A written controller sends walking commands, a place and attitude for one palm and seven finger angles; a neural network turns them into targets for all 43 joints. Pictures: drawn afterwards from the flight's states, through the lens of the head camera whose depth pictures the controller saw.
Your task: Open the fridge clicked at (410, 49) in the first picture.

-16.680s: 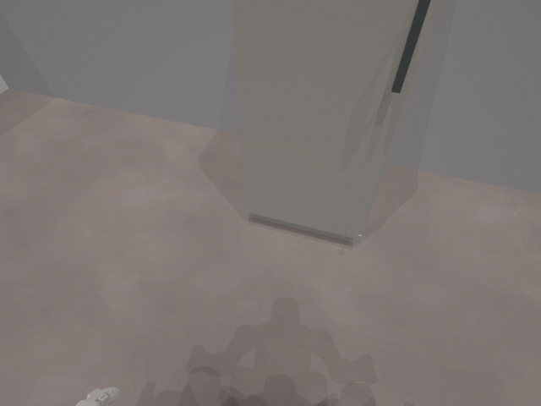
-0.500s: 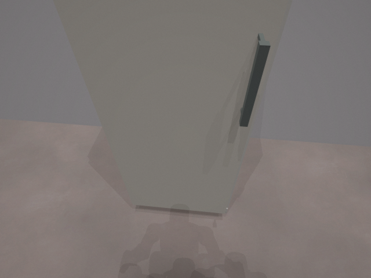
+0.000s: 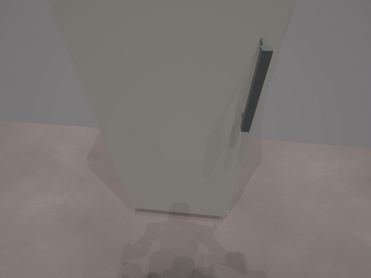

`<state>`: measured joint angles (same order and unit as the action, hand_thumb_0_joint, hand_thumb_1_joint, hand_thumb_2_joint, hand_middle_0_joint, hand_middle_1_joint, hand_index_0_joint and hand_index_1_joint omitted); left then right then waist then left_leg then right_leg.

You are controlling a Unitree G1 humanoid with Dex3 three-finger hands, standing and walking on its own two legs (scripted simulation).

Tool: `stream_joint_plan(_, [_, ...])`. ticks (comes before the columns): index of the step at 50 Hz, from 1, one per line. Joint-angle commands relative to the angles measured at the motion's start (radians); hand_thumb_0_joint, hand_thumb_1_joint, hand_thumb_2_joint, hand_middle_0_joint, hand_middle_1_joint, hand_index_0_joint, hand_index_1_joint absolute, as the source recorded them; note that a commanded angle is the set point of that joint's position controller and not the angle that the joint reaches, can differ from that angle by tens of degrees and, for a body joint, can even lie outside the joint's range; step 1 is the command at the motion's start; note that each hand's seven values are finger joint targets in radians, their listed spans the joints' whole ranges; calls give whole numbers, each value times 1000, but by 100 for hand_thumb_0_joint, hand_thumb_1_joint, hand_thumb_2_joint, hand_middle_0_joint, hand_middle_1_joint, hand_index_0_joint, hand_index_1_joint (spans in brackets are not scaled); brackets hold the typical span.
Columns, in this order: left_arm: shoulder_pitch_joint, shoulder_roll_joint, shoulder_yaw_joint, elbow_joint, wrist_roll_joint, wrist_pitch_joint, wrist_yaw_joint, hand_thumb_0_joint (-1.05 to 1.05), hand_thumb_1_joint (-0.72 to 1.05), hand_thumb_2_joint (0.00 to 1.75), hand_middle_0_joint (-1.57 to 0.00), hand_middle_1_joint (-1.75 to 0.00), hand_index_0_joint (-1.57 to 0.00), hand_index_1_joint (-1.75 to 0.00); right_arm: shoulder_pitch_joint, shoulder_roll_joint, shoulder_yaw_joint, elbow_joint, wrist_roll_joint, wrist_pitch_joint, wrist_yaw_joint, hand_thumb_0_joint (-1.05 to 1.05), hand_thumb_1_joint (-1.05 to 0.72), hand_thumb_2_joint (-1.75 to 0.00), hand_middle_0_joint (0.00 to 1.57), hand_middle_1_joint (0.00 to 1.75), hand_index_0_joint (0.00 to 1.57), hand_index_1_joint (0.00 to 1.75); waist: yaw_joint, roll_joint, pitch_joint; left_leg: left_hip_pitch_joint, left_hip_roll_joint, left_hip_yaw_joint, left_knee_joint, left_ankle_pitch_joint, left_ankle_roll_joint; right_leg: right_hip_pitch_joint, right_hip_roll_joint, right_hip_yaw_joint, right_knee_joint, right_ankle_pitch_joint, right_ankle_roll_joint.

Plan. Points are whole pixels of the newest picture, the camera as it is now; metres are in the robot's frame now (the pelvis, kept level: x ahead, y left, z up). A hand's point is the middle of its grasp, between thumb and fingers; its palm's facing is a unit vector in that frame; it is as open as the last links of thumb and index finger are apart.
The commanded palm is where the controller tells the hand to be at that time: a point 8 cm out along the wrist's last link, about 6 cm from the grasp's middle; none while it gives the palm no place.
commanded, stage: look again from close up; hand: right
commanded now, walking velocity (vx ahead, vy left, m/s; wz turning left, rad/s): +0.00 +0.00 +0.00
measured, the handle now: (253, 89) +0.52 -0.13 +0.15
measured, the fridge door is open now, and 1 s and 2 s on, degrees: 0 0 0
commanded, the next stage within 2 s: none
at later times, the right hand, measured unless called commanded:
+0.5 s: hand out of the picture +0.06 -0.23 -0.16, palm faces -0.05 +0.95 -0.31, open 7.4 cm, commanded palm none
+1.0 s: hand out of the picture +0.06 -0.22 -0.17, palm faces -0.05 +0.95 -0.30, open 7.4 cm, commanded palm none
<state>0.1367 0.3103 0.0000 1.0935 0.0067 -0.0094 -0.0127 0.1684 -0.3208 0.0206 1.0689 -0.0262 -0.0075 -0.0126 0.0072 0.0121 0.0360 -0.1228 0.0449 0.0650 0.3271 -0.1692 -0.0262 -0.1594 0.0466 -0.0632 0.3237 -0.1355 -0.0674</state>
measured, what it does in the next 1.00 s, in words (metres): stands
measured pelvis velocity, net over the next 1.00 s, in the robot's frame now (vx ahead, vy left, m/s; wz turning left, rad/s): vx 0.01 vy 0.01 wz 0.00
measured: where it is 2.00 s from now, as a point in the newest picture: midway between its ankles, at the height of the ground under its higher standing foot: outside the picture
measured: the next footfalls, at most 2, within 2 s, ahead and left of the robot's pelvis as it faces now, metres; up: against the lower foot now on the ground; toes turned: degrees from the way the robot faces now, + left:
none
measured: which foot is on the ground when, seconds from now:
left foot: down 0.00-1.00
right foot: down 0.00-1.00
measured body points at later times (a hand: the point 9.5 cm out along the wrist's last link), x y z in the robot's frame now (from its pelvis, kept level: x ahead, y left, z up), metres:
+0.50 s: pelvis +0.01 +0.00 +0.00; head +0.01 +0.00 +0.45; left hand +0.08 +0.29 -0.13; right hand +0.07 -0.28 -0.14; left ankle +0.01 +0.14 -0.75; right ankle +0.03 -0.07 -0.75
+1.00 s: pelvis +0.01 +0.01 +0.00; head +0.02 +0.00 +0.45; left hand +0.07 +0.29 -0.13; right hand +0.07 -0.27 -0.14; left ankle +0.01 +0.14 -0.75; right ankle +0.03 -0.07 -0.75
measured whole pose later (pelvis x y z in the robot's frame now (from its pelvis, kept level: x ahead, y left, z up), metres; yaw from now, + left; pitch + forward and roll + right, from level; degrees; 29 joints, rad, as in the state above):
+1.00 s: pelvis +0.01 +0.01 +0.00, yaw +0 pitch -2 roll +0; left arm 0.16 0.30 -0.01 1.12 0.01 -0.01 -0.01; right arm 0.18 -0.31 0.02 1.10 -0.02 0.00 -0.01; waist 0.01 0.01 0.04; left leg -0.09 0.04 0.06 0.30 -0.17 -0.02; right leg -0.12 0.04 -0.06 0.29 -0.14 -0.06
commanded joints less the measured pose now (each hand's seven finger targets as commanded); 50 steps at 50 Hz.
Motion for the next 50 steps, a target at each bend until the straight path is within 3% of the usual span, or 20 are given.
stream_joint_plan(1, [-31, 199, 38, -55, -2, -26, 14, 0, 90, 90, -20, -30, -20, -30, -8, -178, -41, -53, 6, -24, -11, 0, -90, -90, 20, 30, 20, 30, -7, -6, -66, 19, 104, -99, -50, 58, 42, 24, -178, 168, -71, 78, 39])
stream_joint_plan(22, [-24, 199, 32, -40, -1, -27, 19, 0, 90, 90, -20, -30, -20, -30, -1, -173, -42, -33, 8, -20, -11, 0, -90, -90, 20, 30, 20, 30, -8, -19, -55, 31, 107, -101, -70, 64, 40, 48, -177, 161, -86, 95, 43])
stream_joint_plan(30, [-19, 196, 31, -36, -1, -25, 20, 0, 90, 90, -20, -30, -20, -30, 1, -168, -40, -28, 8, -18, -10, 0, -90, -90, 20, 30, 20, 30, -6, -13, -20, 13, 102, -107, -78, 31, 40, 30, -175, 163, -103, 34, 46])
stream_joint_plan(42, [-10, 190, 31, -32, -2, -26, 20, 0, 90, 90, -20, -30, -20, -30, 5, -167, -41, -27, 8, -20, -10, 0, -90, -90, 20, 30, 20, 30, -7, -12, -45, 26, 103, -107, -75, 47, 40, 40, -178, 158, -93, 63, 45])
stream_joint_plan(50, [-8, 191, 29, -29, -2, -26, 21, 0, 90, 90, -20, -30, -20, -30, 2, -166, -42, -23, 9, -19, -9, 0, -90, -90, 20, 30, 20, 30, -8, -14, -25, 20, 100, -108, -77, 30, 38, 28, -177, 161, -104, 37, 47])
